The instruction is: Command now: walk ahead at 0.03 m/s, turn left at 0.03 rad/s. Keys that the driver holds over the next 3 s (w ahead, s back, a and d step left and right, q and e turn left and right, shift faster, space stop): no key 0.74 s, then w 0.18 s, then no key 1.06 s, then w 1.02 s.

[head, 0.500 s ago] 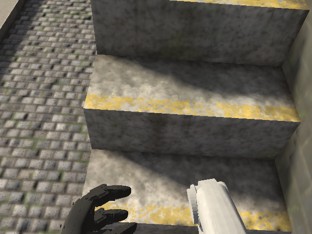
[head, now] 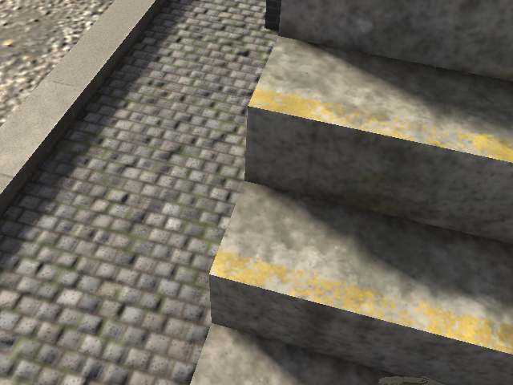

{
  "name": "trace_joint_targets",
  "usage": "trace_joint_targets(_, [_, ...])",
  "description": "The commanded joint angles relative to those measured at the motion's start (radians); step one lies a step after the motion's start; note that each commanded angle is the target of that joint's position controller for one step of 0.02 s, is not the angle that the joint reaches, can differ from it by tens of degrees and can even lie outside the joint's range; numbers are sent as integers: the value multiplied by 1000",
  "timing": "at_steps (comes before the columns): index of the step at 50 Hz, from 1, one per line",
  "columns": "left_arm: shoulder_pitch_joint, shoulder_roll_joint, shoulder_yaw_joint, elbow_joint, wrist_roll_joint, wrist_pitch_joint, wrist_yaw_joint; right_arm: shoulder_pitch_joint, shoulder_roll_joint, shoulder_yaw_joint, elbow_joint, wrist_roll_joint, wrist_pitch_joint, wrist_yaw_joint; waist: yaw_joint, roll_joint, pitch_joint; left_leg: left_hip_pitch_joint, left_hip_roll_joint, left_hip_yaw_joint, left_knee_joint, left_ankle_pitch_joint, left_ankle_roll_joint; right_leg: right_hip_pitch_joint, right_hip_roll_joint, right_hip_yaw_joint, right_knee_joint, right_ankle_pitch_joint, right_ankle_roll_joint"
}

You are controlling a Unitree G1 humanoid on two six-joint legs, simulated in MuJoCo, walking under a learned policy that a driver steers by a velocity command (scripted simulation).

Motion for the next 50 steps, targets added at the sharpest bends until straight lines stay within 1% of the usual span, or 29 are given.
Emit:
trace_joint_targets(1, [-127,143,26,-130,-51,10,-16,141,-154,-51,-14,-15,2,-19,-127,121,-95,400,113,-168,-422,-163,97,-179,-63,181,-362,61,38])
trace_joint_targets(2, [-125,137,34,-92,-57,16,-16,177,-124,-43,15,-33,-6,-33,-115,160,-83,319,167,-261,-552,-265,114,-46,-66,169,-357,134,53])
trace_joint_targets(3, [-122,122,31,-75,-41,9,-22,149,-97,-33,10,-37,-21,-39,-88,117,-52,251,142,-218,-578,-219,102,81,-69,175,-419,194,56])
trace_joint_targets(4, [-122,106,26,-59,-33,0,-25,115,-100,-39,14,-36,-32,-44,-69,72,-30,210,106,-155,-565,-118,90,175,-77,181,-481,256,45])
trace_joint_targets(5, [-121,119,34,-51,-11,-11,-28,110,-114,-50,15,-15,-52,-40,-68,75,-12,196,76,-103,-543,-6,91,228,-86,184,-503,313,36])
trace_joint_targets(6, [-133,135,41,-56,-1,-26,-30,122,-105,-53,18,-5,-63,-39,-80,43,-34,229,53,-46,-502,176,93,269,-100,186,-519,409,24])
trace_joint_targets(7, [-142,140,43,-57,-4,-35,-30,157,-97,-56,26,1,-75,-38,-83,21,-83,271,49,-18,-480,303,96,318,-108,173,-532,473,22])
trace_joint_targets(8, [-150,133,42,-66,-11,-40,-28,185,-86,-60,43,-4,-82,-38,-85,-10,-115,299,52,-9,-475,367,100,343,-108,167,-533,488,26])
trace_joint_targets(9, [-163,131,43,-70,-21,-40,-25,192,-87,-67,52,-6,-84,-39,-87,-13,-125,303,54,-2,-471,400,103,357,-109,154,-533,495,29])
trace_joint_targets(10, [-210,110,35,-87,1,-33,-37,191,-73,-68,67,-5,-86,-47,-78,-39,-122,319,60,-16,-485,373,101,352,-107,160,-576,443,29])
trace_joint_targets(11, [-220,92,28,-80,-2,-35,-41,223,-61,-66,76,-8,-95,-49,-91,-40,-121,338,68,-18,-513,368,90,360,-110,164,-593,445,43])
trace_joint_targets(13, [-229,120,30,-75,0,-28,-39,225,-69,-70,96,-11,-92,-54,-87,2,-84,323,69,-23,-540,358,85,382,-113,166,-612,420,52])
trace_joint_targets(14, [-243,125,28,-77,-1,-26,-37,226,-68,-69,98,-14,-93,-55,-89,13,-86,327,69,-20,-548,381,83,396,-116,167,-617,433,55])
trace_joint_targets(18, [-289,159,21,-74,-1,-28,-31,242,-107,-73,95,-17,-96,-53,-105,51,-110,372,72,-11,-558,486,79,432,-120,168,-616,503,51])
trace_joint_targets(20, [-306,164,15,-68,-3,-29,-30,255,-133,-76,94,-16,-103,-51,-120,70,-121,399,75,-9,-563,547,79,445,-118,177,-603,546,44])
trace_joint_targets(21, [-295,181,16,-51,-4,-30,-29,267,-148,-76,88,-11,-105,-49,-122,93,-134,408,77,-11,-568,567,77,462,-127,176,-608,570,40])
trace_joint_targets(22, [-298,183,13,-42,-6,-32,-27,269,-143,-72,92,-10,-106,-45,-120,85,-145,416,79,-8,-579,565,74,478,-132,183,-613,592,41])
trace_joint_targets(26, [-296,189,5,-11,-4,-37,-31,281,-160,-68,95,-12,-105,-36,-130,68,-139,444,90,-2,-596,571,71,480,-143,191,-631,630,37])
trace_joint_targets(34, [-273,194,-4,40,-4,-45,-35,283,-173,-59,112,-12,-101,-35,-137,36,-104,461,108,20,-629,499,59,461,-145,204,-674,630,35])
trace_joint_targets(35, [-262,211,0,39,0,-38,-36,275,-180,-63,122,-15,-88,-33,-130,36,-88,451,106,29,-614,461,64,443,-147,202,-681,598,22])
trace_joint_targets(36, [-233,217,1,48,-13,-37,-25,301,-179,-64,130,-21,-81,-28,-147,23,-89,435,105,39,-624,441,64,451,-149,199,-656,635,18])
trace_joint_targets(37, [-226,211,-1,47,-14,-36,-21,299,-175,-63,136,-23,-77,-26,-143,23,-88,426,103,42,-623,420,63,453,-149,201,-656,638,16])
trace_joint_targets(39, [-216,198,-7,45,-9,-35,-19,296,-158,-57,155,-27,-72,-28,-140,14,-83,416,97,53,-644,294,60,442,-143,207,-685,515,12])
trace_joint_targets(43, [-193,208,-7,35,4,-34,-25,269,-164,-61,165,-27,-59,-35,-128,10,-36,382,83,69,-631,158,70,384,-126,201,-699,321,2])
trace_joint_targets(44, [-152,213,-9,34,11,-35,-29,251,-155,-62,160,-35,-59,-18,-112,-43,-9,329,71,89,-602,115,72,397,-127,217,-691,268,-5])
trace_joint_targets(45, [-123,211,-11,40,3,-30,-32,225,-151,-59,158,-48,-59,-6,-97,-13,4,281,58,115,-564,90,80,411,-152,248,-690,212,-34])
trace_joint_targets(46, [-100,221,-10,34,6,-25,-33,225,-144,-61,164,-54,-63,1,-89,-29,12,227,44,127,-528,64,82,435,-173,289,-690,153,-57])
trace_joint_targets(48, [-85,227,-8,33,7,-27,-31,211,-122,-50,159,-55,-74,8,-89,-32,48,177,59,121,-514,121,81,436,-210,335,-680,230,-74])
trace_joint_targets(50, [-99,203,-19,30,8,-41,-28,209,-111,-40,159,-48,-84,9,-107,-9,31,248,82,100,-561,218,73,433,-198,290,-633,533,-54])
